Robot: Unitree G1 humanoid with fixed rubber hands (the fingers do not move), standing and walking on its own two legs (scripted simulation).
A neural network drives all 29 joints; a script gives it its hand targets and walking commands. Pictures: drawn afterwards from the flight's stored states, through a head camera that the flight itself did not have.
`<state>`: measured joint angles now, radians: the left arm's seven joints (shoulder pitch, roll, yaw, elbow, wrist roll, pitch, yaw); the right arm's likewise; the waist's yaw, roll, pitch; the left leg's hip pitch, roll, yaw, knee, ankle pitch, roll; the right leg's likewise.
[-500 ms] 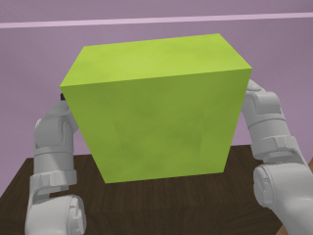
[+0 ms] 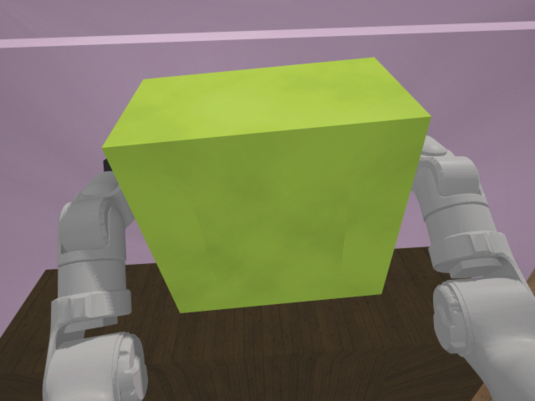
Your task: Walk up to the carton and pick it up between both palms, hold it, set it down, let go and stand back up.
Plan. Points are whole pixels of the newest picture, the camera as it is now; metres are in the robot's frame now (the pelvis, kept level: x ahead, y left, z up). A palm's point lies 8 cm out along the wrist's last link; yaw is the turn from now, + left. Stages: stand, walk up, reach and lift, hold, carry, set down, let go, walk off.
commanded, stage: hold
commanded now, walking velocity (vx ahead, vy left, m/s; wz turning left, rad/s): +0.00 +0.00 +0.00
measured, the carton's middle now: (270, 194) +0.34 -0.01 +0.22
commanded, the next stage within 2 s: set down in 0.42 s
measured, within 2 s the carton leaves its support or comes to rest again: neither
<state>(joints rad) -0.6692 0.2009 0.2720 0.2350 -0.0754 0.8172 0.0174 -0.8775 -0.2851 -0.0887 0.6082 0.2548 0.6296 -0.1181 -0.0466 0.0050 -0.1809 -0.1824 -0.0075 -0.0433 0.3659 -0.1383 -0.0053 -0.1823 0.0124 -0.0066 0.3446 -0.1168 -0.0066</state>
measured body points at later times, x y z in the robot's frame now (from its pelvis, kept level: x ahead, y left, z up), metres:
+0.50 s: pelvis +0.00 +0.00 +0.00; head -0.09 +0.00 +0.44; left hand +0.36 +0.19 +0.25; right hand +0.38 -0.21 +0.27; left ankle +0.04 +0.12 -0.75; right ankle +0.05 -0.11 -0.75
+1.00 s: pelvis +0.02 -0.01 +0.00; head -0.05 -0.01 +0.45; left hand +0.40 +0.20 +0.24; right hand +0.40 -0.20 +0.22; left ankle +0.04 +0.12 -0.75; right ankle +0.05 -0.11 -0.75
